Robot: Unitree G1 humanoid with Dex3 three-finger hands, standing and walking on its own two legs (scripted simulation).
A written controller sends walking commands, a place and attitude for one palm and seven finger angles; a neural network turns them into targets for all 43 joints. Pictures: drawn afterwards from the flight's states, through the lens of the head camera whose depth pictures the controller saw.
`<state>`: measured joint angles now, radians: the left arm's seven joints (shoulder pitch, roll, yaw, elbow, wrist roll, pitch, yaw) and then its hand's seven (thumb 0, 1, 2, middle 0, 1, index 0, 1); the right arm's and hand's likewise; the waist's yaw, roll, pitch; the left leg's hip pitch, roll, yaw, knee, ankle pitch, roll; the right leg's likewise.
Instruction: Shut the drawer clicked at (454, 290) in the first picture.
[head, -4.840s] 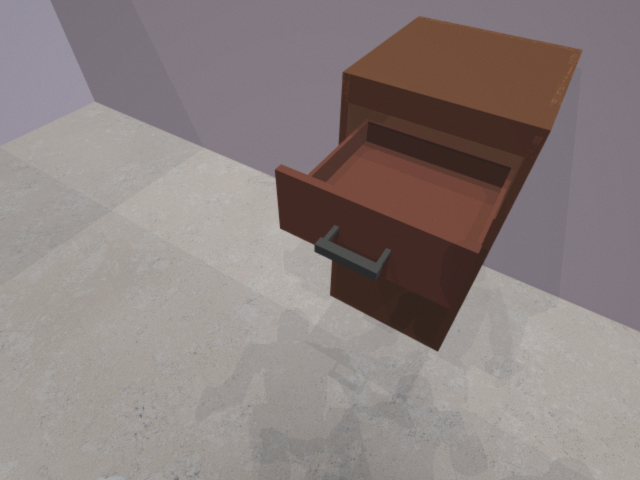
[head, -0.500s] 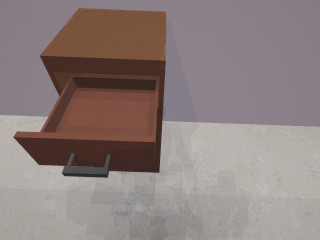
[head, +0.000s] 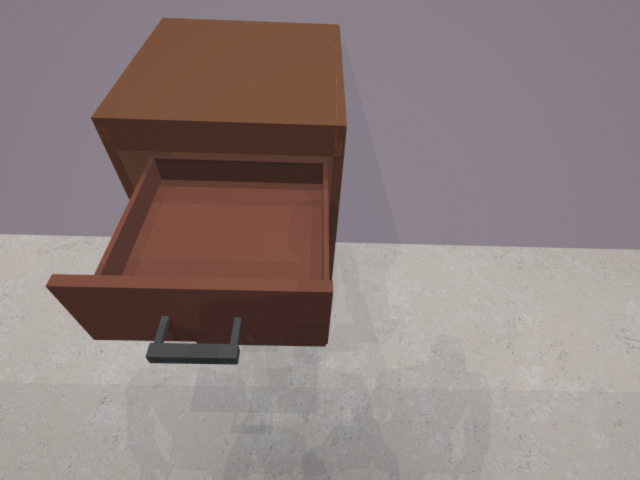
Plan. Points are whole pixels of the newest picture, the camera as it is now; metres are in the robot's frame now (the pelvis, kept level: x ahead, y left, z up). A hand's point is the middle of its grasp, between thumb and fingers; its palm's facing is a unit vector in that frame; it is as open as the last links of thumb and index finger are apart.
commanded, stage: look again from close up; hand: left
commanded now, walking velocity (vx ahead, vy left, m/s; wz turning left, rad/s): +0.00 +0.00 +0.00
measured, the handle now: (197, 339) +0.31 +0.20 -0.06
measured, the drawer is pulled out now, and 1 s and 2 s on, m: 0.30 0.29 0.29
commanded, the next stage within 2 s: raise the hand and make a fist in 0.10 s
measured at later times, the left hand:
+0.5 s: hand (199, 433) +0.18 +0.16 -0.02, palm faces +0.16 -0.99 +0.02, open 6.6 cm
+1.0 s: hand (190, 458) +0.15 +0.16 -0.02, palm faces +0.09 -0.99 -0.07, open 4.0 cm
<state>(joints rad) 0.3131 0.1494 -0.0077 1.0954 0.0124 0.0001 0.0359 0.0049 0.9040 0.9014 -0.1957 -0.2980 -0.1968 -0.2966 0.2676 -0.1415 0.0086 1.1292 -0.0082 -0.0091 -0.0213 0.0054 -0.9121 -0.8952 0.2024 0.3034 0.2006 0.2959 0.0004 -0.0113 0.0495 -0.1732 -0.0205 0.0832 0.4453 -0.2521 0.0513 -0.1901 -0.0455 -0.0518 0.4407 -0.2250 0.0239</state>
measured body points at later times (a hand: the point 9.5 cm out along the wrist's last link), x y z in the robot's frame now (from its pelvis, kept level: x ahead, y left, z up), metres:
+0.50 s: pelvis -0.01 +0.00 -0.04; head +0.00 +0.01 +0.41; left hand +0.16 +0.21 -0.02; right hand +0.16 -0.25 -0.11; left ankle +0.00 +0.08 -0.74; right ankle +0.01 -0.13 -0.74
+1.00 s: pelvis -0.01 -0.05 -0.08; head +0.04 -0.05 +0.37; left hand +0.14 +0.21 -0.01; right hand +0.17 -0.26 -0.16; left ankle +0.00 +0.08 -0.74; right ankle +0.01 -0.13 -0.74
